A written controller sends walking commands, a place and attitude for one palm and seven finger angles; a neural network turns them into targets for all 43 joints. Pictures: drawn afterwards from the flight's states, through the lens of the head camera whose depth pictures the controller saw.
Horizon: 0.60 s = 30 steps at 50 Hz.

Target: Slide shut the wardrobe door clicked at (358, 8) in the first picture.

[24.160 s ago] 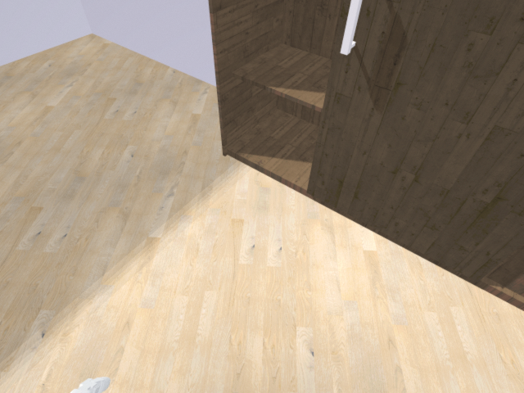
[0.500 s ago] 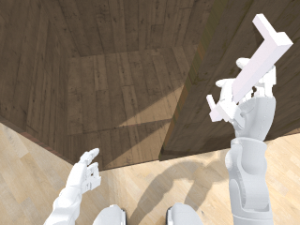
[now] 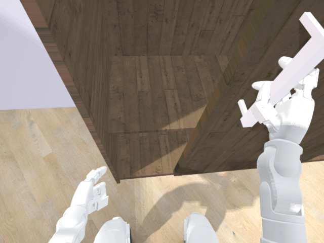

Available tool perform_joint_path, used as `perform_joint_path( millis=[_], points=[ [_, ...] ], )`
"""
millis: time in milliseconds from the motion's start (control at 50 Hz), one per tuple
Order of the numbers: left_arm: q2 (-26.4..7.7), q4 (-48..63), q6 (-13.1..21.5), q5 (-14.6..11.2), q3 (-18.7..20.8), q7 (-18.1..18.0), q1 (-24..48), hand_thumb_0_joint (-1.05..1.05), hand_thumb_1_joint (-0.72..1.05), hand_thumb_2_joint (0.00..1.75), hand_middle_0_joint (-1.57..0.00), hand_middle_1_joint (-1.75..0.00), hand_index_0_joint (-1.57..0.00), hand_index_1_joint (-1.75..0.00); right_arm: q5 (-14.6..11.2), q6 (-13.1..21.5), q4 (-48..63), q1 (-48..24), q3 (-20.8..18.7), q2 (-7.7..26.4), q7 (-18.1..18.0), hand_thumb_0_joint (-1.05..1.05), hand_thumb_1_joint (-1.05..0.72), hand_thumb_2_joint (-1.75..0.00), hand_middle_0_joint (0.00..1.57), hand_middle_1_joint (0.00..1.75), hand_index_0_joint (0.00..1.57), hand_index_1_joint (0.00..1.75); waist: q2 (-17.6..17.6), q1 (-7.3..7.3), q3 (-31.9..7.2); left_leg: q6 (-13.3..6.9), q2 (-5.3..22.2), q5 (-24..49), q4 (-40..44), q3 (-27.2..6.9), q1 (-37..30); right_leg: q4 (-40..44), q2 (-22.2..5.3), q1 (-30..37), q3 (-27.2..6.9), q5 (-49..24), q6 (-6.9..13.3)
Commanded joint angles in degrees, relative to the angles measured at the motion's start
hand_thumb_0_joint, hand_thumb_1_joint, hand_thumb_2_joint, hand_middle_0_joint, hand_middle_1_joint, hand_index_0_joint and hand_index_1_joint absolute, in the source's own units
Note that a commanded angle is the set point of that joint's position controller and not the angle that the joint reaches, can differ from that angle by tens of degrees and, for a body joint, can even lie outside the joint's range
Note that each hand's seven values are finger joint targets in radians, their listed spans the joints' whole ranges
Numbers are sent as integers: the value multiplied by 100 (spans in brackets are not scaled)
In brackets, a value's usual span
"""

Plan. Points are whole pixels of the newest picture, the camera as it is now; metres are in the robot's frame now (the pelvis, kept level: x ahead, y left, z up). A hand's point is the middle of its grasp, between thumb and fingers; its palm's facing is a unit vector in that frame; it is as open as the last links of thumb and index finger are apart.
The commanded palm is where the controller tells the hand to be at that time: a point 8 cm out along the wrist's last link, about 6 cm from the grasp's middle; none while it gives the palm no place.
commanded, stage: step sideways, sliding the door along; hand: right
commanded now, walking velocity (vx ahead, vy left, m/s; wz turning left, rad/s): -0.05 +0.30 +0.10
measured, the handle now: (271, 82) +0.39 -0.21 +0.18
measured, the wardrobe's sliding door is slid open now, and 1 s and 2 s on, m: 0.31 0.08 0.00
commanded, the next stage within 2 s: none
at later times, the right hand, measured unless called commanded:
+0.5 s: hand (202, 107) +0.33 -0.06 +0.17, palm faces +0.32 +0.95 -0.04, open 7.1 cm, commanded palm +0.29 -0.05 +0.16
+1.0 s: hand (133, 112) +0.32 +0.06 +0.17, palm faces +0.22 +0.97 -0.01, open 7.1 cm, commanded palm +0.29 +0.08 +0.18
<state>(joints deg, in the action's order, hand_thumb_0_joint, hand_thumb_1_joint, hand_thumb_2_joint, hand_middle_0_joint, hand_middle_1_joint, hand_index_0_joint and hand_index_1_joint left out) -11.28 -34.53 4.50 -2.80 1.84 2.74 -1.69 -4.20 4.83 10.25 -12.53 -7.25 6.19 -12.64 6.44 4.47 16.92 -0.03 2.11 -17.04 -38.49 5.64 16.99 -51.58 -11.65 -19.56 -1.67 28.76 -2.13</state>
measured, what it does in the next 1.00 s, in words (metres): steps to the left: right foot, then left foot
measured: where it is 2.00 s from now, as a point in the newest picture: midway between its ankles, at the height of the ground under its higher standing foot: outside the picture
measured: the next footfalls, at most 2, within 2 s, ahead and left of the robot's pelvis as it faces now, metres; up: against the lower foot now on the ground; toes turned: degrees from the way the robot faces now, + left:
right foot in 0.10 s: +0.04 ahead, -0.13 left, +0.00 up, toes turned -6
left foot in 0.42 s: +0.01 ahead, +0.28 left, +0.00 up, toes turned +5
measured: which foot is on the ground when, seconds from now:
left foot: down 0.00-0.12, up 0.14-0.40, down 0.42-0.98, up 1.00-1.00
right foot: up 0.00-0.08, down 0.10-0.80, up 0.82-0.94, down 0.96-1.00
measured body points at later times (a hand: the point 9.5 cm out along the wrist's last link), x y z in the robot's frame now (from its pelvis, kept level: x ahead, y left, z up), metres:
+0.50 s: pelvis -0.05 +0.12 +0.00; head +0.02 +0.13 +0.45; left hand +0.16 +0.32 -0.10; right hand +0.31 -0.11 +0.17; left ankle -0.04 +0.26 -0.72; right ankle +0.00 -0.12 -0.71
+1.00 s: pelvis -0.06 +0.21 +0.01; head +0.00 +0.21 +0.45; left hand +0.12 +0.44 -0.10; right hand +0.30 +0.00 +0.17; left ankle -0.03 +0.28 -0.71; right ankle -0.06 +0.05 -0.72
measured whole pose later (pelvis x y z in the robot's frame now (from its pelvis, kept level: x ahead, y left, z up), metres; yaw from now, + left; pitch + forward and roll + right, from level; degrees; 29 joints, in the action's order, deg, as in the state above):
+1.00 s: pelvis -0.06 +0.21 +0.01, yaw +0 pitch -3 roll -1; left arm -11.6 -37.3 0.5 -2.1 3.6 0.5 -6.5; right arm -5.6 3.7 -4.7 -22.7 -4.5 8.9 -10.8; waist -0.6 3.3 11.6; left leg -3.1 -0.1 -16.4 -39.3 5.2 18.1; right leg -31.6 -4.8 -11.7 4.1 14.4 -2.0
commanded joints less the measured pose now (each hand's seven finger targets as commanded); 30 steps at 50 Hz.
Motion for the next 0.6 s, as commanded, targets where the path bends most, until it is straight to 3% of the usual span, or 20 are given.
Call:
perform_joint_path(
  millis=[0,40,60,80,100,120,140,200,220,300,340,400,440,460,480,500,520,540,560,580],
  points=[
    [-324,814,303,34,156,-182,265,0,90,90,-20,-30,-20,-30,120,813,2542,-1928,1802,23,682,0,-90,-90,45,140,45,140,-2269,-648,-3358,-937,1312,5491,728,-1684,-2059,295,649,-161,-8,502,121],
    [-385,684,187,40,186,-185,271,0,90,90,-20,-30,-20,-30,81,927,2470,-1971,1901,-69,676,0,-90,-90,45,140,45,140,-1421,-769,-3417,-528,861,4675,30,-902,-1840,2952,515,914,528,-1703,135],
    [-530,789,160,67,318,-210,302,0,90,90,-20,-30,-20,-30,63,977,2485,-2044,1905,-25,711,0,-90,-90,45,140,45,140,-1141,-745,-3469,-312,597,3759,-347,-699,-1155,3182,94,1914,367,-3349,218],
    [-816,910,188,121,461,-186,289,0,90,90,-20,-30,-20,-30,17,985,2481,-2016,1966,-84,771,0,-90,-90,45,140,45,140,-110,-653,-3565,-21,215,1691,-1018,-477,252,2978,-1206,3065,-857,-5882,778],
    [-921,985,155,143,527,-101,217,0,90,90,-20,-30,-20,-30,77,987,2273,-1997,2030,-210,858,0,-90,-90,45,140,45,140,355,-552,-3803,54,56,-1063,-1871,-677,871,2654,-2075,3331,-1517,-7534,1397],
    [-945,1046,42,99,476,-24,181,0,90,90,-20,-30,-20,-30,183,885,1941,-1960,2175,-304,907,0,-90,-90,45,140,45,140,330,-536,-3640,35,-33,-1323,-2519,-881,983,2627,-1999,3061,-1299,-6997,1556],
    [-712,1000,78,190,367,-5,299,0,90,90,-20,-30,-20,-30,172,909,2337,-2377,2036,-291,947,0,-90,-90,45,140,45,140,665,-578,-3550,81,92,-1136,-2709,-1020,965,2591,-1843,2664,-1033,-6341,1485],
    [-869,852,31,77,445,78,119,0,90,90,-20,-30,-20,-30,186,714,1726,-2596,2039,-265,915,0,-90,-90,45,140,45,140,846,-569,-3178,63,44,-764,-2280,-681,1117,2354,-1383,2785,-86,-5612,1134],
    [-876,920,-3,63,428,78,106,0,90,90,-20,-30,-20,-30,190,642,1673,-2789,2114,-273,933,0,-90,-90,45,140,45,140,724,-558,-3102,88,34,-731,-1895,-492,958,2395,-1277,2690,7,-5463,1011],
    [-833,936,16,49,361,94,-75,0,90,90,-20,-30,-20,-30,176,611,1100,-3081,2040,-306,940,0,-90,-90,45,140,45,140,1339,-683,-2894,103,-155,-613,-518,-101,418,2257,-1140,2376,178,-5178,799],
    [-815,881,17,44,346,78,-99,0,90,90,-20,-30,-20,-30,171,644,923,-3093,1891,-178,910,0,-90,-90,45,140,45,140,1341,-704,-2930,108,-220,-232,320,7,44,2015,-1045,2338,191,-5150,693],
    [-697,905,36,-98,314,64,-109,0,90,90,-20,-30,-20,-30,223,757,788,-3246,1684,99,924,0,-90,-90,45,140,45,140,503,-641,-3170,93,-152,1610,1845,25,-910,1105,-479,2171,354,-4277,468],
    [-510,837,8,-125,247,-15,-150,0,90,90,-20,-30,-20,-30,235,721,644,-3269,1495,385,823,0,-90,-90,45,140,45,140,-469,-752,-3401,-107,480,3313,1757,-504,-1493,724,-46,1547,522,-3241,604],
    [-645,771,-24,-111,414,-83,-113,0,90,90,-20,-30,-20,-30,194,663,419,-3285,1201,686,780,0,-90,-90,45,140,45,140,-2237,-693,-3545,-539,865,4560,1225,-1363,-1899,264,367,707,490,-2041,352],
    [-642,740,-46,-68,385,-128,80,0,90,90,-20,-30,-20,-30,192,646,372,-3348,1247,639,767,0,-90,-90,45,140,45,140,-2923,-626,-3444,-822,1079,5159,1101,-1690,-2122,-189,652,151,281,-496,151],
    [-546,669,-63,-48,302,-175,51,0,90,90,-20,-30,-20,-30,162,645,292,-3392,1440,409,794,0,-90,-90,45,140,45,140,-2684,-579,-3355,-874,1203,4917,1014,-1669,-1991,87,586,98,112,77,246],
    [-477,636,-70,-35,214,-221,74,0,90,90,-20,-30,-20,-30,85,624,525,-3486,1654,170,766,0,-90,-90,45,140,45,140,-1744,-728,-3299,-675,1055,4201,839,-1374,-1727,1184,494,448,165,-254,293],
    [-427,606,-83,-11,186,-247,63,0,90,90,-20,-30,-20,-30,23,684,811,-3539,1685,83,767,0,-90,-90,45,140,45,140,-1186,-805,-3403,-413,852,3703,501,-857,-1452,2146,328,1081,358,-1455,349],
    [-547,619,-80,34,243,-283,143,0,90,90,-20,-30,-20,-30,-20,725,960,-3480,1633,121,777,0,-90,-90,45,140,45,140,-418,-756,-3529,-115,505,3193,21,-417,-872,2603,-125,2030,214,-3522,475],
    [-782,698,-86,142,377,-276,115,0,90,90,-20,-30,-20,-30,-38,749,1060,-3420,1668,70,829,0,-90,-90,45,140,45,140,434,-711,-3504,126,110,1638,-542,-260,146,2469,-1087,2792,-856,-5583,887]
  ],
)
